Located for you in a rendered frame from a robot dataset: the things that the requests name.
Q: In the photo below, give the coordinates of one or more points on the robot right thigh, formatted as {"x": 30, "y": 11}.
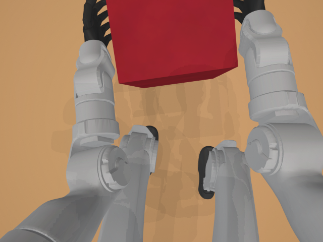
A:
{"x": 235, "y": 215}

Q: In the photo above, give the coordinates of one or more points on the left robot shin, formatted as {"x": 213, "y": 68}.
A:
{"x": 135, "y": 128}

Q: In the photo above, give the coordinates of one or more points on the robot right upper arm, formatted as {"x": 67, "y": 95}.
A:
{"x": 289, "y": 156}

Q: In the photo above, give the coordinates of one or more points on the right robot hand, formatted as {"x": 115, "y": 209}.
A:
{"x": 246, "y": 7}

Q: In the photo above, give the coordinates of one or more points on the robot left upper arm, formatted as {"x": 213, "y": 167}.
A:
{"x": 95, "y": 178}

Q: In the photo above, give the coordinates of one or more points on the carton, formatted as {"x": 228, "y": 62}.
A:
{"x": 164, "y": 42}

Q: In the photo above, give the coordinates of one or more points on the robot right forearm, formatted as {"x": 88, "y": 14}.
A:
{"x": 274, "y": 97}

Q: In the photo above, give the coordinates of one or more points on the robot left forearm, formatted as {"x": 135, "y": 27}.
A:
{"x": 96, "y": 124}

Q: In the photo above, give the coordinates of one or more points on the left robot hand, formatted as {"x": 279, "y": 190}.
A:
{"x": 92, "y": 29}

